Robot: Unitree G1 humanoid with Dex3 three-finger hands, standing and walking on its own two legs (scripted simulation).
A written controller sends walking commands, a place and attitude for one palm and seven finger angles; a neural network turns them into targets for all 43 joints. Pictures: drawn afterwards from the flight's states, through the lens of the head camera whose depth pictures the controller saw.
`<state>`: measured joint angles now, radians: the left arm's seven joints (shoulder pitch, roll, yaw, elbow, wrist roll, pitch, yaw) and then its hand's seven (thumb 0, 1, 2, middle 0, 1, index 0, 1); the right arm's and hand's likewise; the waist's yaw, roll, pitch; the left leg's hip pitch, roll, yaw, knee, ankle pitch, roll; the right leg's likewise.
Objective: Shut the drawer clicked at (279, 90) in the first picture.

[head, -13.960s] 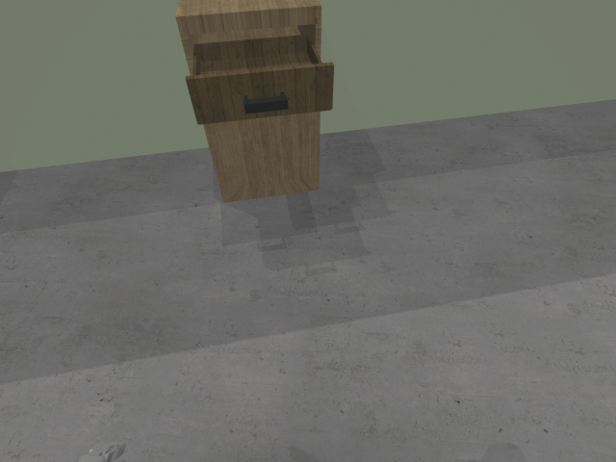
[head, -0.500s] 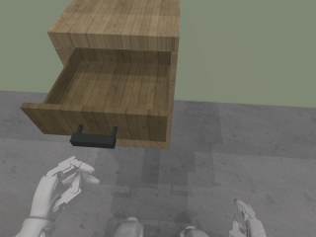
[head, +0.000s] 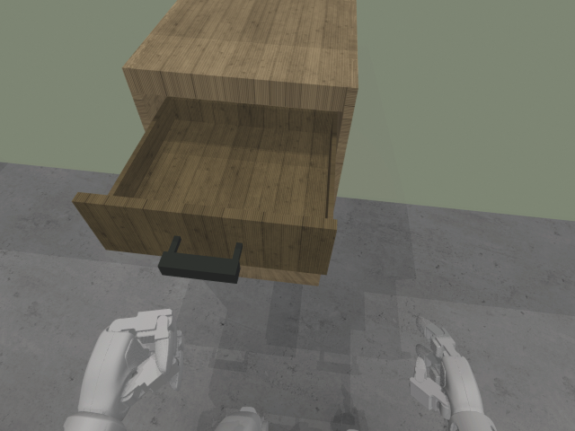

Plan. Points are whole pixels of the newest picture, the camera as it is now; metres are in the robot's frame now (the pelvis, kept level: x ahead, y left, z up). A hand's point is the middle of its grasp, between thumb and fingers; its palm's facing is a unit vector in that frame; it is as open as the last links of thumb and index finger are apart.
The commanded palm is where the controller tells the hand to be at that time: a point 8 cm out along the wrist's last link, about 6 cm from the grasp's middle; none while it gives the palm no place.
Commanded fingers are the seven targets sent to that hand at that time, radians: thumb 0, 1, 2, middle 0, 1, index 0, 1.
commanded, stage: raise the hand and make a fist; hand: left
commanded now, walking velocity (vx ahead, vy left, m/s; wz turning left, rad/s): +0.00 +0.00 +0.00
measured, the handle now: (203, 255) +0.38 +0.17 -0.02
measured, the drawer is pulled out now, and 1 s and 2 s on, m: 0.30 0.30 0.30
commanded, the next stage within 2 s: bring the fist close to the handle in 0.58 s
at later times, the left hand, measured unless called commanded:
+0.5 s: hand (184, 354) +0.20 +0.14 +0.08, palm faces -0.04 -1.00 -0.04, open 3.3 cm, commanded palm +0.17 +0.20 +0.08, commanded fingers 0.00 0.90 0.90 -1.40 -1.60 -1.40 -1.60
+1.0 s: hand (193, 344) +0.22 +0.14 +0.05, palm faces -0.03 -1.00 -0.06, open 3.3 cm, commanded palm +0.20 +0.20 +0.05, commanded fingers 0.00 0.90 0.90 -1.40 -1.60 -1.40 -1.60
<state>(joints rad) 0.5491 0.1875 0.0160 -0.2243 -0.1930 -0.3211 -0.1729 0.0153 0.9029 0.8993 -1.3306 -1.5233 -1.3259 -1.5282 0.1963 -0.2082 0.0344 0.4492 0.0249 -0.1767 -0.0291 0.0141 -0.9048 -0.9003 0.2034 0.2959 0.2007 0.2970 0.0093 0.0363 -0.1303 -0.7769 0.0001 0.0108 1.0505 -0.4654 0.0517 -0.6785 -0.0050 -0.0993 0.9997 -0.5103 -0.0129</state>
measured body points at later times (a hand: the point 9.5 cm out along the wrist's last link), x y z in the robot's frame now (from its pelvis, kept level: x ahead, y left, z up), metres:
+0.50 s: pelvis +0.01 -0.01 +0.01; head +0.04 -0.01 +0.45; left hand +0.19 +0.19 +0.08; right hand +0.18 -0.25 -0.06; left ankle +0.03 +0.08 -0.67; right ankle -0.01 -0.12 -0.67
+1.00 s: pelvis +0.01 -0.04 +0.00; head +0.06 -0.04 +0.44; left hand +0.21 +0.19 +0.05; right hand +0.20 -0.27 -0.08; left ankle +0.03 +0.08 -0.67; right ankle -0.01 -0.12 -0.67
